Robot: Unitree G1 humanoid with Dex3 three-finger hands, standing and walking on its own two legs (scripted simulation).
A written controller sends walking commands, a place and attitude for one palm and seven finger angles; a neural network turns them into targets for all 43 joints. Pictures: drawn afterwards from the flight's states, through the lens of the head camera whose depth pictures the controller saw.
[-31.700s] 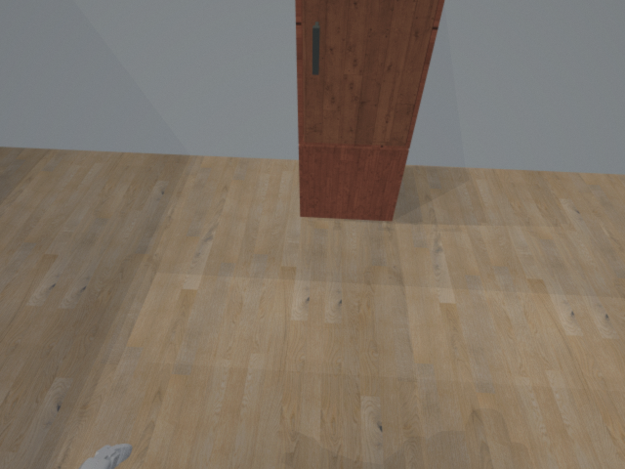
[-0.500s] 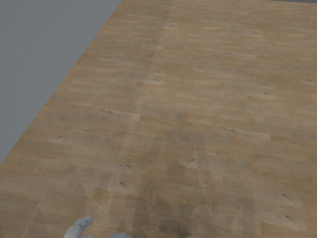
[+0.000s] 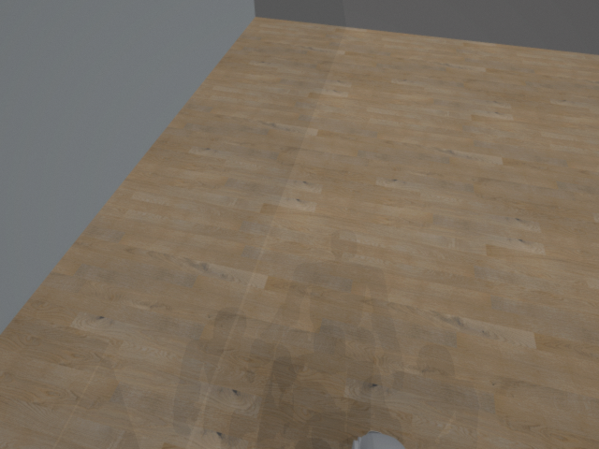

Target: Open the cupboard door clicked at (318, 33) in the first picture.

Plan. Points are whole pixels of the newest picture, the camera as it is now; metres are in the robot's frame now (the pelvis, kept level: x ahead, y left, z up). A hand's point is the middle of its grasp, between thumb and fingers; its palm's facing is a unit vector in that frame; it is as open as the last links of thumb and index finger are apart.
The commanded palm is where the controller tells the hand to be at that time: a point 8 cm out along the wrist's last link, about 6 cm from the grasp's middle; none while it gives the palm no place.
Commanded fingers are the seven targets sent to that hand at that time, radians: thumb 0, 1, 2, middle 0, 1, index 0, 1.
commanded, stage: walk to a spot facing it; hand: left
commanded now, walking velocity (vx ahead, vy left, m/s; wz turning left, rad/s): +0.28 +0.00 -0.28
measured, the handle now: out of the picture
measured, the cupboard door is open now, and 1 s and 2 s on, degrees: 48 48 48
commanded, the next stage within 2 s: turn to face it in 0.04 s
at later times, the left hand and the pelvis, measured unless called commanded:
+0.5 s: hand (244, 394) +0.23 +0.12 -0.17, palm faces +0.16 -0.97 -0.20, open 7.2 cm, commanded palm none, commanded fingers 0.00 0.90 0.90 -0.20 -0.30 -0.20 -0.30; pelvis +0.19 -0.08 +0.00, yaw +7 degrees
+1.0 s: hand (244, 363) +0.27 +0.12 -0.16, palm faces +0.39 -0.87 -0.31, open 7.3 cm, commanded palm none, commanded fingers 0.00 0.90 0.90 -0.20 -0.30 -0.20 -0.30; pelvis +0.26 -0.12 -0.01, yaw +24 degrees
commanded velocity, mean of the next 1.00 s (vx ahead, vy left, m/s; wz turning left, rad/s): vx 0.03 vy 0.00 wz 0.50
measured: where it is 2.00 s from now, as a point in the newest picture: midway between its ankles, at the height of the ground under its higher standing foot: (355, 409)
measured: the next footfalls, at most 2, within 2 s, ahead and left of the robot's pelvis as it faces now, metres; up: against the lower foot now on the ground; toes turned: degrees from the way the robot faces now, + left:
right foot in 0.16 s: +0.19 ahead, -0.15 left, +0.00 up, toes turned -10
left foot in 0.58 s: +0.30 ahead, +0.06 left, +0.00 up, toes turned +17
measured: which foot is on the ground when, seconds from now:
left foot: down 0.00-0.16, up 0.18-0.56, down 0.58-0.92, up 0.94-1.00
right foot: up 0.00-0.14, down 0.16-0.58, up 0.60-0.90, down 0.92-1.00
